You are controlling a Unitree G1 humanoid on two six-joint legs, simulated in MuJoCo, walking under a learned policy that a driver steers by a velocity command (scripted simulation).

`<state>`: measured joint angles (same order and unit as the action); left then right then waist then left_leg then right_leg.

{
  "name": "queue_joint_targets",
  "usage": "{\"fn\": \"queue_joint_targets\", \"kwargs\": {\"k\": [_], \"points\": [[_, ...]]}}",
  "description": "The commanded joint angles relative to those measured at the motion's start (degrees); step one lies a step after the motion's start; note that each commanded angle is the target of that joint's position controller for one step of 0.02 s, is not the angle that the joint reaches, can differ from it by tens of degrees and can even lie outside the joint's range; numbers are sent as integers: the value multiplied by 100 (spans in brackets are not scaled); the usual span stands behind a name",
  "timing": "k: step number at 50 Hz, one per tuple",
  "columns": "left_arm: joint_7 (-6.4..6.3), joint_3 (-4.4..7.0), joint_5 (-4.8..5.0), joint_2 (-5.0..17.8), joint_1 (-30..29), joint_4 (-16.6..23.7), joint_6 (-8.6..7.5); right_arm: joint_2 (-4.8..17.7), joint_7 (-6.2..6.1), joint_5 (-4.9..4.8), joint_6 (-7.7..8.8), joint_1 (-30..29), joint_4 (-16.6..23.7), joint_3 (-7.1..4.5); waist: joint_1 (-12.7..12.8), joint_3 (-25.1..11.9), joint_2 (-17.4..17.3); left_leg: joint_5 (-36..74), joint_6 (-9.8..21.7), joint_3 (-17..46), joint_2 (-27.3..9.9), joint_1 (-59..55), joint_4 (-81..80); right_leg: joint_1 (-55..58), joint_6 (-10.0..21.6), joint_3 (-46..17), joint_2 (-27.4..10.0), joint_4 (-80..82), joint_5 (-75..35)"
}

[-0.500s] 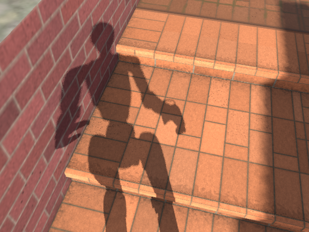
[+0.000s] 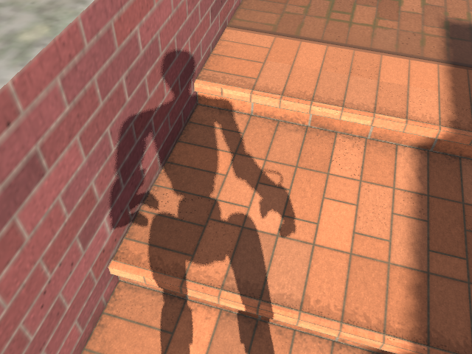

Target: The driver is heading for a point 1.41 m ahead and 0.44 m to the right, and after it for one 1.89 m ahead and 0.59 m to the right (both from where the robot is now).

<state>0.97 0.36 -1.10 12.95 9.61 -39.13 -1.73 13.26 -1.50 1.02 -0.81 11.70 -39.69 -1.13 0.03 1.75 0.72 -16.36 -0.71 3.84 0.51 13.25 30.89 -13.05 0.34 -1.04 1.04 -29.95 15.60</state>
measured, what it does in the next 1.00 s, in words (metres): lifts its right foot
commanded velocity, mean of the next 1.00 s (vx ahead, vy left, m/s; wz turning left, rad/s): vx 0.11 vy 0.00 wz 0.01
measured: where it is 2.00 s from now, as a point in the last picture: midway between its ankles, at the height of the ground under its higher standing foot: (248, 284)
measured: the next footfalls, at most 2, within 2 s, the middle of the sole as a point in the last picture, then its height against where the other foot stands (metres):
right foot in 1.22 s outside the picture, level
left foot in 1.78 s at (207, 254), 0.12 m higher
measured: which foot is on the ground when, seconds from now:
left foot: down 0.00-1.00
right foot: down 0.00-0.80, up 0.82-1.00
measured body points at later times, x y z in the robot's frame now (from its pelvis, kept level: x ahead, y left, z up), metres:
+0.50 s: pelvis +0.00 +0.00 +0.00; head +0.01 +0.00 +0.45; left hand +0.11 +0.24 -0.12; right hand +0.10 -0.26 -0.12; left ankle +0.00 +0.13 -0.73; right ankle +0.01 -0.12 -0.73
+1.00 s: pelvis +0.09 +0.01 +0.01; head +0.10 +0.03 +0.46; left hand +0.25 +0.26 -0.10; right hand +0.06 -0.25 -0.12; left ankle +0.01 +0.12 -0.73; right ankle +0.13 -0.13 -0.66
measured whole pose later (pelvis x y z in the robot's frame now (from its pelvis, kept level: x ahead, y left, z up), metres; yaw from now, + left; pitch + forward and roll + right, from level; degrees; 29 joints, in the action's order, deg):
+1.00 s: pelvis +0.09 +0.01 +0.01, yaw +0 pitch +1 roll +0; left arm 2.3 0.7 0.8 17.3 11.6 -44.4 -5.2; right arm 13.0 0.1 0.4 5.4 27.2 -52.9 0.1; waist -3.3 -1.7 2.0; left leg -14.9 2.0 0.8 1.0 1.3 14.6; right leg -32.5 2.1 0.5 -2.3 -57.3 14.9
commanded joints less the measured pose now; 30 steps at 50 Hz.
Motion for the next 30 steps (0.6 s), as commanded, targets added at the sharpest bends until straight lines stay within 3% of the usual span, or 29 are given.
{"fn": "queue_joint_targets", "kwargs": {"k": [1, 15, 29, 30], "points": [[-4, 123, 4, 503, -169, 386, -88, 631, -43, 0, 89, -120, 353, -131, 0, -273, -235, 705, 166, 350, -301, -3, -559, 12, 236, -309, -265, 454, -607], [-86, 78, 17, 559, 158, -49, -90, 546, -87, -18, 119, 58, -50, -25, 5, -209, -101, 690, 145, 208, -227, -3, -549, -30, 218, -340, -234, 540, -573], [-158, 36, 38, 610, 336, -554, -18, 624, -104, -65, 163, 294, -637, 17, 25, -121, -91, 710, 83, 82, -185, 14, -606, 15, 320, -410, -225, 704, -550], [-171, 35, 39, 600, 457, -652, 1, 558, -99, -73, 168, 442, -752, 32, 31, -269, -37, 67, 105, -21, -93, -33, -573, 74, 360, -396, -178, 767, 192]]}}
Velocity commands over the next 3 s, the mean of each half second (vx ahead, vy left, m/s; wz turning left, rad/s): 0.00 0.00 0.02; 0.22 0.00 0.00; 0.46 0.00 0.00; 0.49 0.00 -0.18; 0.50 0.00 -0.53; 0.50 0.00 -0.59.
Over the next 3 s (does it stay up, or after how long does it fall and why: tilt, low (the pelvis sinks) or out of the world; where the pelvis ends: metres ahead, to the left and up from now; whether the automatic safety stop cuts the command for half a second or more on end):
stays up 1.25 -0.20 0.11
